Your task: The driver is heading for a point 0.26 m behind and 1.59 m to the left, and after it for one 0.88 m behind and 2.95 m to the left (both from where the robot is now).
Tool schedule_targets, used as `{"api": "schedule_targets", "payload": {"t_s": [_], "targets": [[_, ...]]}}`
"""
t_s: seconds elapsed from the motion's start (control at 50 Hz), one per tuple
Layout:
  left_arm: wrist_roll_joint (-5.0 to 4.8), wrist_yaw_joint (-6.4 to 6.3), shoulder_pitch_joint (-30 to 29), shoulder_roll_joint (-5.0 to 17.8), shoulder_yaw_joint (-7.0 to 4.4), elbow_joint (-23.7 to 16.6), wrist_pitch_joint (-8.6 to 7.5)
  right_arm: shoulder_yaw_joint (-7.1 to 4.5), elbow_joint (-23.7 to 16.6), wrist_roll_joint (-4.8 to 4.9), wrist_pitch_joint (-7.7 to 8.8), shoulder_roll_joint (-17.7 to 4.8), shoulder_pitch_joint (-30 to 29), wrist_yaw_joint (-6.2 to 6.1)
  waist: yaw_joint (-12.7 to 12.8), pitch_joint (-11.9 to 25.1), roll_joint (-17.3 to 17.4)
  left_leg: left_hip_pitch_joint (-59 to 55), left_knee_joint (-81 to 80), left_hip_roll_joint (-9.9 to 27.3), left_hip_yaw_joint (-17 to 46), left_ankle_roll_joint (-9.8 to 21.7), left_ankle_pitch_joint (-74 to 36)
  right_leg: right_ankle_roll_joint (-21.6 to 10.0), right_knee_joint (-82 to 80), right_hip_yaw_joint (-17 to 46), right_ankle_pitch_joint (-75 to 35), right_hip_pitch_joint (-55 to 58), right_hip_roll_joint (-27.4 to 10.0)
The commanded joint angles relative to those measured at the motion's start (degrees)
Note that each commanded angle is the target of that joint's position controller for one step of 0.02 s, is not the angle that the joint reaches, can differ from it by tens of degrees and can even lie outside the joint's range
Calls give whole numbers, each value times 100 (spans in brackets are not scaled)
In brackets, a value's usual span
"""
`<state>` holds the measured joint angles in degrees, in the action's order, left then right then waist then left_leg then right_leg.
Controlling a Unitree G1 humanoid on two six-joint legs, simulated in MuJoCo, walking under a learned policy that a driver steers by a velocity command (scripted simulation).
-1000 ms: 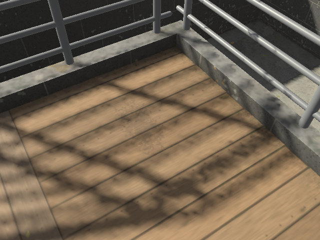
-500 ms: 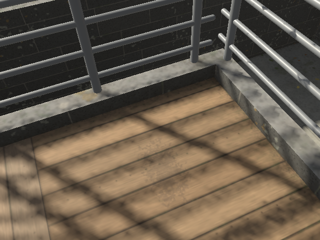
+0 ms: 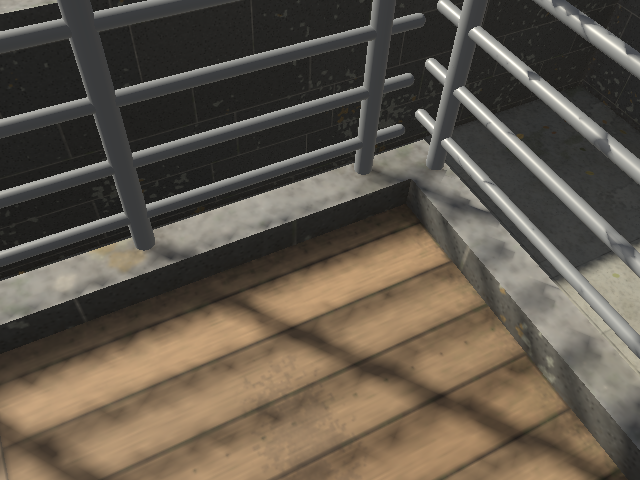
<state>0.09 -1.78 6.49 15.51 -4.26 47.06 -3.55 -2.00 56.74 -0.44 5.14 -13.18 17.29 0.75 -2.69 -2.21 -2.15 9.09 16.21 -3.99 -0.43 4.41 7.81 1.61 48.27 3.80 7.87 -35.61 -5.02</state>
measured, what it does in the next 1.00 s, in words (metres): steps on the spot, turning left: right foot, then left foot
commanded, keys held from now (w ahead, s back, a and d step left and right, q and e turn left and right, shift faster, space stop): q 1.00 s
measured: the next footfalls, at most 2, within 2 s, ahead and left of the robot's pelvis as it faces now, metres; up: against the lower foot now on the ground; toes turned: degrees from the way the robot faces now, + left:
right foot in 0.18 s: +0.23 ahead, -0.12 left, +0.00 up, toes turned +10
left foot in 0.62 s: +0.08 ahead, +0.10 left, +0.00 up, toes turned +24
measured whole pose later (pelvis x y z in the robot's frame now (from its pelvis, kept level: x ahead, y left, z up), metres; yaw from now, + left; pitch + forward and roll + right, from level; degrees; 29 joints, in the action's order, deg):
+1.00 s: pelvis +0.07 +0.01 +0.00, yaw +34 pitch +3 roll -3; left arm -0.3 -2.2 5.0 17.7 -5.1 45.4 0.1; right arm -3.9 39.0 0.4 -1.4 -17.2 11.2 -2.0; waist -0.5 -1.7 -0.8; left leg 17.0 26.5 -4.3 9.1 3.4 11.3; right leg 4.7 46.4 5.1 19.3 -26.2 1.2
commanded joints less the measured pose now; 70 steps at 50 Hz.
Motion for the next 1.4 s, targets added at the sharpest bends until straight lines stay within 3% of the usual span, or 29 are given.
{"api": "schedule_targets", "payload": {"t_s": [0.02, 0.12, 0.16, 0.18, 0.2, 0.22, 0.24, 0.26, 0.28, 0.34, 0.4, 0.52, 0.6, 0.62, 0.64, 0.66, 0.68, 0.72, 0.78, 0.98, 1.12, 1.14, 1.16, 1.18, 1.2, 1.22, 1.26, 1.3, 1.4], "targets": [[-23, -5, 54, 141, -8, -285, 87, -226, -369, 88, -23, -1189, -181, -138, 225, 478, 655, 239, -57, 1234, 679, 684, -3659, 106, -990, -194, -640, 889, 385], [6, -6, -279, 498, -46, -461, 151, -296, -429, 197, -178, -1195, -208, -241, 178, 438, 831, -232, 450, 1481, 1492, 642, -2597, 160, -1730, 156, -319, 881, 439], [11, -8, 77, 659, -110, -405, 39, -339, -581, 246, -252, -1199, -534, -293, 467, 532, 846, -160, 928, 1289, 1766, 420, -1923, 58, -2449, 123, -582, 1512, 471], [80, -29, 305, 893, -171, -338, -17, -310, -673, 203, -265, -1067, -495, -297, 478, 800, 667, 65, 1376, 955, 1696, 182, -1377, -130, -2711, 183, -1455, 2257, 225], [210, -102, 537, 1196, -214, -402, -15, -214, -867, 72, -257, -768, -498, -302, 498, 1318, -169, 833, 2592, 449, 1279, -110, -63, -518, -2514, 882, -3444, 3457, -751], [296, -104, 364, 1259, -192, -534, 82, -123, -784, 88, -255, -390, 519, -299, 18, 1880, -1568, 2079, 3822, -370, 838, -406, 3444, -1538, -2409, 2274, -4650, 4559, -1957], [233, -59, 254, 832, -101, -659, 143, -248, -640, 165, -332, -1009, 751, -298, 59, 2023, -1079, 2265, 4745, 12, 884, -565, 3402, -1761, -2713, 2639, -3348, 4225, -2106], [149, -52, 55, 579, -14, -751, 172, -357, -670, 217, -458, -1299, 341, -316, 121, 1478, -475, 2479, 5289, 180, 766, -674, 2931, -1578, -2828, 2032, -2404, 3759, -1745], [121, -23, -163, 537, 18, -752, 196, -392, -711, 174, -615, -1287, 144, -351, 84, 1122, -178, 2612, 5410, 381, 619, -764, 2490, -1424, -2954, 1466, -1589, 3305, -1403], [193, -62, -427, 654, 34, -665, 233, -395, -946, 128, -815, -1048, 0, -398, 63, 522, -595, 2153, 5197, 533, 316, -937, 1777, -1339, -3410, 507, -516, 2075, -905], [104, -162, -184, 740, -5, -476, 237, -363, -1211, 162, -777, -866, -258, -341, 218, 627, -619, 2219, 4445, 637, 187, -950, 1592, -1519, -3487, 317, -600, 2432, -1086], [66, -99, -330, 1050, -126, -441, 316, -350, -1508, 143, -799, -914, -495, -129, 279, 851, -667, 1314, 3134, 710, -138, -678, 1320, -1521, -3437, -177, -496, 2443, -1307], [-128, -56, -293, 1079, -167, -321, 400, -448, -1421, 117, -841, -993, -9, -19, -16, 848, -567, 234, 1417, 449, -431, -192, 579, -982, -2768, -571, -204, 2240, -1228], [-145, -22, -1, 880, -139, -186, 427, -524, -1378, 94, -855, -1178, 188, -49, -35, 677, -79, -250, 720, 577, 54, 72, 65, -515, -2030, -927, 335, 1698, -927], [85, 50, 122, 472, -41, -323, 434, -671, -1484, 85, -870, -1834, 281, -170, 200, 563, 1749, -955, 371, 2109, 2176, 729, -1620, 162, -153, -1579, 2279, 138, -104], [122, -11, -548, 592, -95, -630, 393, -664, -1714, -117, -759, -2079, 67, -137, -24, 489, 1780, -168, 97, 2697, 3082, 1605, -1758, 255, 911, -662, 3092, -469, 458], [42, -56, -772, 771, -154, -668, 401, -618, -1770, -195, -613, -1872, -192, -110, 5, 460, 1172, 27, -4, 2360, 2621, 1433, -1243, 136, 1440, -223, 2618, -418, 363], [33, -158, -351, 835, -230, -406, 440, -537, -1870, 15, -490, -1521, -760, -153, 316, 458, 853, 50, 82, 1823, 1977, 777, -623, 50, 1530, -49, 1677, -398, 260], [27, -166, -166, 787, -258, -387, 407, -403, -1920, 69, -500, -1211, -731, -229, 382, 637, 1000, 21, 178, 1574, 1769, 732, -1106, 151, 1781, -38, 1117, -152, 401], [-48, -16, -429, 673, -169, -603, 268, -495, -2128, 78, -618, -1495, -558, -293, 122, 615, 1118, -168, 434, 1438, 2566, 880, -863, 326, -356, 165, 1219, 538, 636], [-103, 115, 112, 818, -184, -507, 96, -479, -2394, 156, -767, -1462, -1011, -283, 390, 840, 1142, -107, 892, 1067, 3093, 600, -1531, 108, -2392, 66, 642, 1909, 745], [-74, 134, 308, 887, -203, -435, 100, -448, -2413, 209, -804, -1381, -1034, -308, 485, 843, 995, 190, 1059, 869, 2988, 398, -1115, 13, -2998, 85, -12, 2462, 548], [36, 140, 389, 1155, -257, -469, 145, -383, -2412, 187, -814, -1126, -803, -305, 350, 1038, 213, 868, 1865, 455, 2482, 108, 355, -340, -3081, 805, -508, 3234, -366], [162, 135, 166, 1618, -324, -515, 201, -388, -2524, 227, -788, -1030, -517, -316, 25, 754, -1330, 2138, 2810, -616, 1357, -242, 2611, -1243, -3157, 2219, -1804, 3433, -1507], [230, 136, 5, 1309, -256, -650, 172, -555, -2440, 99, -738, -1611, -510, -317, 146, 670, -1022, 2387, 4241, -238, 1226, -538, 2918, -1799, -3163, 2475, -2034, 3064, -2014], [168, 92, -262, 1039, -175, -764, 160, -649, -2352, 102, -730, -1819, -432, -281, 36, 585, -613, 2362, 4800, -59, 1177, -635, 2517, -1672, -3075, 1895, -1798, 2890, -1723], [6, 23, -446, 834, -101, -797, 181, -606, -2195, 100, -827, -1518, -330, -291, 52, 362, -475, 2557, 5255, 14, 1024, -831, 1836, -1267, -3003, 1034, -1221, 2885, -1096], [66, -52, -266, 812, -54, -784, 241, -494, -2269, 159, -858, -1227, -481, -205, 188, 267, -617, 2649, 5218, 89, 680, -973, 1589, -1332, -3026, 538, -1498, 2916, -895], [10, -120, 358, 1175, -162, -737, 361, -304, -2661, 160, -752, -990, -1128, -71, 716, 415, -836, 2721, 3781, 538, 169, -1037, 1361, -1433, -3546, 557, 922, 3527, -1152]]}}
Velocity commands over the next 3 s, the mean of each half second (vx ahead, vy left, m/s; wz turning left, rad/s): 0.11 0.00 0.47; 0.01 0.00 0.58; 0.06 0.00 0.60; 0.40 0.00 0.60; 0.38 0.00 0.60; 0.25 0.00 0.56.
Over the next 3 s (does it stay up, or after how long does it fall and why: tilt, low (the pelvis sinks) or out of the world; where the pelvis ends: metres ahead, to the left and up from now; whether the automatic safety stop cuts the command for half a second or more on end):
stays up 0.24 0.56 -0.02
